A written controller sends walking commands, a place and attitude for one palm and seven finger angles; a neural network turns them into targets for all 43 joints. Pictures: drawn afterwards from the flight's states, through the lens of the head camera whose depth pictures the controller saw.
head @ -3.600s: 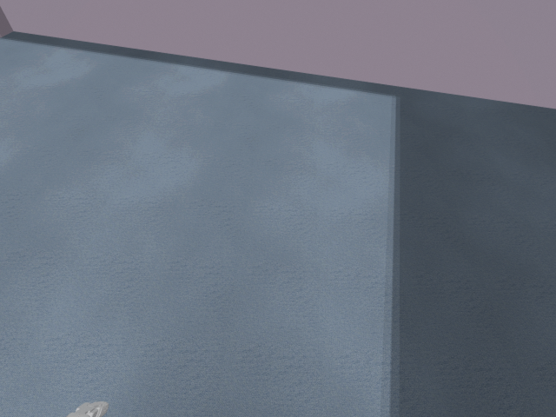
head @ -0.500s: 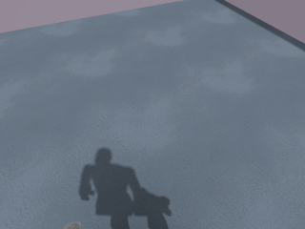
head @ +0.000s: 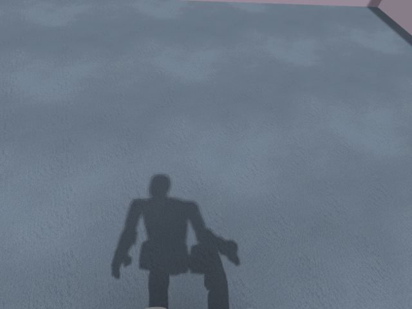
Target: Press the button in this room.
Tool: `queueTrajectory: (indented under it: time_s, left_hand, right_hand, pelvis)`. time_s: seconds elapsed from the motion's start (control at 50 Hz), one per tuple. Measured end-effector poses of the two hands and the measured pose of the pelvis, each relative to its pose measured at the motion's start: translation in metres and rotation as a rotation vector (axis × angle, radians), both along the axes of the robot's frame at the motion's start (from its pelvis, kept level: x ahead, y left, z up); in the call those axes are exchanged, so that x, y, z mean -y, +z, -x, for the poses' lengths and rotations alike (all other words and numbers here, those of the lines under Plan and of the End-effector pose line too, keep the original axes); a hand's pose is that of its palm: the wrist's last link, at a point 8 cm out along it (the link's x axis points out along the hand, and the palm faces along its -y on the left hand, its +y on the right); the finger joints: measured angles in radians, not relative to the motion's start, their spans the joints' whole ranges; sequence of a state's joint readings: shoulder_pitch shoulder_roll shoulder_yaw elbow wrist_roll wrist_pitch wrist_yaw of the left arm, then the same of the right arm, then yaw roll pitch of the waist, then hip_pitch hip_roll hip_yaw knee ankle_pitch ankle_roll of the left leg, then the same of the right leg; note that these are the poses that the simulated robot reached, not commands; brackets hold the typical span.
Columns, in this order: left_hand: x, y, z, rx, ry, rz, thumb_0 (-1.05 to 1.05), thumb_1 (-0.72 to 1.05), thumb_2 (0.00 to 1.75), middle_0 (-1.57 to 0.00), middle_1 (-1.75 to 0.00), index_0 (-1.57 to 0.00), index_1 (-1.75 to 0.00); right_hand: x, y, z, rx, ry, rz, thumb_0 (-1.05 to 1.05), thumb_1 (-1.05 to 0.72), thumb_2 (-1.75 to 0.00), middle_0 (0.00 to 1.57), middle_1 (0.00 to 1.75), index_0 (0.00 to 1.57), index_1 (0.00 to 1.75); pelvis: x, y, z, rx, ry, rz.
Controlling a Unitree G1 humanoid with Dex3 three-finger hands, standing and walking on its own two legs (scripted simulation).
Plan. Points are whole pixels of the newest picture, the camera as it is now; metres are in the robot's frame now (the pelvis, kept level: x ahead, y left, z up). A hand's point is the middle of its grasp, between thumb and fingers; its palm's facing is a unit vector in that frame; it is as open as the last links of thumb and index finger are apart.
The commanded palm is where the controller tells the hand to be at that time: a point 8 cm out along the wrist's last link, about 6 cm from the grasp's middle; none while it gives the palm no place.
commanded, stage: turn or walk to find it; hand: left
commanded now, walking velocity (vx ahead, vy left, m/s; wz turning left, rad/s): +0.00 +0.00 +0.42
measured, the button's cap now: out of the picture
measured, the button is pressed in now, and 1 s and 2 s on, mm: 0 0 0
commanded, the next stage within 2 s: none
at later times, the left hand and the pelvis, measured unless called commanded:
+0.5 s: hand out of the picture +0.04 +0.18 -0.13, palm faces +0.22 -0.94 -0.27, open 7.3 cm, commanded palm none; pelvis -0.01 -0.03 +0.01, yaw +13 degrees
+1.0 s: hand out of the picture -0.09 +0.23 -0.16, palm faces +0.44 -0.86 -0.24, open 7.4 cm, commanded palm none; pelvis -0.04 +0.01 +0.02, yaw +24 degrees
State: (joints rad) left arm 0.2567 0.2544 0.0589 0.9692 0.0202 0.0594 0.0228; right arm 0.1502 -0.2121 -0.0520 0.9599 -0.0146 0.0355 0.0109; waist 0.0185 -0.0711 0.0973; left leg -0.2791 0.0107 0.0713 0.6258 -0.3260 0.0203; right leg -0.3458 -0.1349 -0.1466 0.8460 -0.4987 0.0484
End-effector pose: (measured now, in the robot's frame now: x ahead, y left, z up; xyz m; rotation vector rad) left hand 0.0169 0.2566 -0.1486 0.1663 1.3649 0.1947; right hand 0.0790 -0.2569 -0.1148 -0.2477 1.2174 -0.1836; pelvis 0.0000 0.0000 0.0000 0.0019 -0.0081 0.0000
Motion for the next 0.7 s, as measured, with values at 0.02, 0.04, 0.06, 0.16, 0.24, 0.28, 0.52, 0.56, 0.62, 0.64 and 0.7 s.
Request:
queueTrajectory:
  time_s: [0.02, 0.04, 0.06, 0.16, 0.24, 0.28, 0.52, 0.56, 0.62, 0.64, 0.7]
  left_hand:
    - [-0.005, 0.001, 0.003, -0.012, 0.01, -0.003, 0.0, 0.91, 0.9, -0.2, -0.3, -0.2, -0.3]
    - [-0.009, 0.004, 0.005, -0.016, 0.018, -0.005, 0.0, 0.91, 0.9, -0.2, -0.3, -0.2, -0.3]
    - [-0.012, 0.006, 0.005, -0.012, 0.026, -0.007, 0.0, 0.91, 0.9, -0.2, -0.3, -0.2, -0.3]
    - [-0.019, 0.021, -0.004, 0.054, 0.051, -0.017, 0.01, 0.91, 0.9, -0.2, -0.3, -0.2, -0.3]
    - [-0.014, 0.03, -0.017, 0.118, 0.06, -0.03, 0.0, 0.91, 0.9, -0.2, -0.3, -0.2, -0.3]
    - [-0.009, 0.034, -0.024, 0.151, 0.063, -0.038, 0.0, 0.91, 0.9, -0.2, -0.3, -0.2, -0.3]
    - [0.033, 0.047, 0.002, 0.213, 0.137, -0.072, 0.0, 0.91, 0.9, -0.2, -0.3, -0.2, -0.3]
    - [0.036, 0.045, 0.014, 0.191, 0.162, -0.066, 0.0, 0.91, 0.9, -0.2, -0.3, -0.21, -0.3]
    - [0.038, 0.039, 0.034, 0.162, 0.202, -0.052, 0.0, 0.9, 0.9, -0.2, -0.3, -0.21, -0.3]
    - [0.037, 0.037, 0.042, 0.152, 0.217, -0.046, 0.0, 0.9, 0.9, -0.2, -0.3, -0.21, -0.3]
    - [0.032, 0.027, 0.067, 0.119, 0.265, -0.029, 0.0, 0.9, 0.9, -0.2, -0.3, -0.21, -0.3]
  right_hand:
    - [-0.005, 0.003, -0.004, 0.014, 0.009, 0.001, 0.0, -0.91, -0.9, 0.2, 0.3, 0.2, 0.3]
    - [-0.01, 0.006, -0.007, 0.023, 0.018, 0.001, 0.0, -0.91, -0.9, 0.2, 0.3, 0.2, 0.3]
    - [-0.014, 0.008, -0.009, 0.029, 0.027, 0.0, 0.0, -0.91, -0.9, 0.2, 0.3, 0.2, 0.3]
    - [-0.029, 0.011, -0.016, 0.037, 0.068, -0.025, 0.0, -0.91, -0.9, 0.2, 0.3, 0.21, 0.3]
    - [-0.03, 0.006, -0.013, 0.027, 0.084, -0.05, 0.0, -0.91, -0.9, 0.2, 0.3, 0.21, 0.3]
    - [-0.027, 0.001, -0.009, 0.015, 0.089, -0.062, 0.0, -0.9, -0.9, 0.2, 0.3, 0.21, 0.3]
    - [0.013, -0.019, -0.001, -0.083, 0.142, -0.084, 0.0, -0.91, -0.9, 0.2, 0.3, 0.2, 0.3]
    - [0.015, -0.017, -0.002, -0.094, 0.16, -0.075, 0.0, -0.91, -0.9, 0.2, 0.3, 0.2, 0.3]
    - [0.013, -0.013, -0.006, -0.114, 0.195, -0.057, 0.0, -0.91, -0.9, 0.2, 0.3, 0.2, 0.3]
    - [0.01, -0.012, -0.009, -0.117, 0.209, -0.05, 0.01, -0.91, -0.9, 0.2, 0.3, 0.2, 0.3]
    - [-0.003, -0.009, -0.021, -0.108, 0.259, -0.031, 0.01, -0.91, -0.9, 0.2, 0.3, 0.2, 0.3]
  pelvis:
    - [-0.002, 0.002, 0.0, -0.001, 0.005, 0.004]
    - [-0.004, 0.004, 0.001, -0.002, 0.012, 0.008]
    - [-0.006, 0.007, 0.001, -0.002, 0.019, 0.012]
    - [-0.009, 0.015, 0.003, -0.003, 0.06, 0.019]
    - [-0.006, 0.016, 0.005, -0.002, 0.094, 0.015]
    - [-0.001, 0.015, 0.007, -0.003, 0.113, 0.011]
    - [0.029, 0.012, 0.015, 0.01, 0.237, -0.016]
    - [0.029, 0.013, 0.016, 0.011, 0.261, -0.017]
    - [0.028, 0.013, 0.017, 0.011, 0.292, -0.02]
    - [0.026, 0.013, 0.018, 0.01, 0.302, -0.02]
    - [0.019, 0.011, 0.022, 0.009, 0.33, -0.015]
